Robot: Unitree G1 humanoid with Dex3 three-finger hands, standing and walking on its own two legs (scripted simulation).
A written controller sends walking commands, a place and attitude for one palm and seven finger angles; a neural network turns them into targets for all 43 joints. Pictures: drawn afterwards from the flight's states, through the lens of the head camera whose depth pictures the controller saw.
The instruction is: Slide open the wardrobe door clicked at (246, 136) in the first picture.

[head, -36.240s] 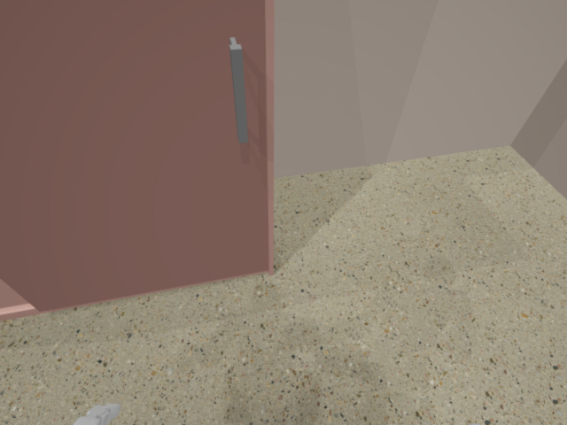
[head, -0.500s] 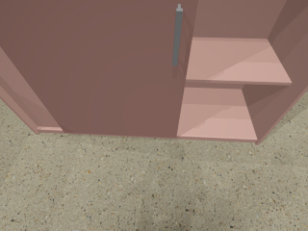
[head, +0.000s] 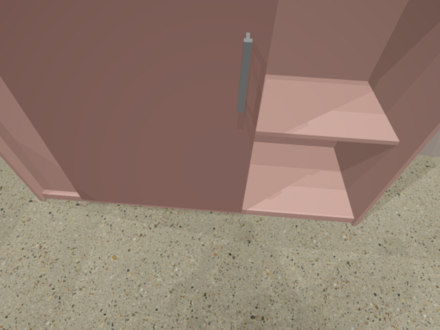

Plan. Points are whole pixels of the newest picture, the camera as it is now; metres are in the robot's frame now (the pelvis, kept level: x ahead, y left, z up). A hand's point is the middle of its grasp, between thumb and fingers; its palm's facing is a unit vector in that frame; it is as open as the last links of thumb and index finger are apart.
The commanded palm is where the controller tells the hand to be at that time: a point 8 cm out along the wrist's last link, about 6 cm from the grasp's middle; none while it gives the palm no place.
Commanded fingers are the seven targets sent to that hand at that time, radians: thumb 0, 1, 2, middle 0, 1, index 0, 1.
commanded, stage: let the arm hang, fingers relaxed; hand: right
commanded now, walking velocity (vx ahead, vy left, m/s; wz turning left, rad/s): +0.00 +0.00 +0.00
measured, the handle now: (244, 75) +0.75 -0.02 +0.07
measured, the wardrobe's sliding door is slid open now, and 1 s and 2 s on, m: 0.58 0.58 0.58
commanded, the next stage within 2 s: look to check the result in 0.24 s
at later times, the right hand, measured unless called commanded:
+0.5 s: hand out of the picture +0.05 -0.22 -0.17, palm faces -0.02 +0.96 -0.27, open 7.4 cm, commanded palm none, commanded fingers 0.00 -0.90 -0.90 0.20 0.30 0.20 0.30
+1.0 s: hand out of the picture +0.10 -0.23 -0.16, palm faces -0.03 +0.95 -0.32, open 7.4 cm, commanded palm none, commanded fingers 0.00 -0.90 -0.90 0.20 0.30 0.20 0.30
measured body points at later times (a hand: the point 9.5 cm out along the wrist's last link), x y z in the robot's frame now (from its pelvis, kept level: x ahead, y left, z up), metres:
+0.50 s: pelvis +0.01 +0.00 +0.00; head +0.03 -0.01 +0.45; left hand +0.06 +0.27 -0.14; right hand +0.06 -0.27 -0.15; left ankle +0.00 +0.14 -0.74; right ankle +0.00 -0.08 -0.74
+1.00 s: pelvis +0.01 +0.01 +0.00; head +0.03 +0.01 +0.45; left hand +0.11 +0.31 -0.13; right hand +0.10 -0.28 -0.13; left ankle +0.00 +0.14 -0.74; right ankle +0.00 -0.08 -0.74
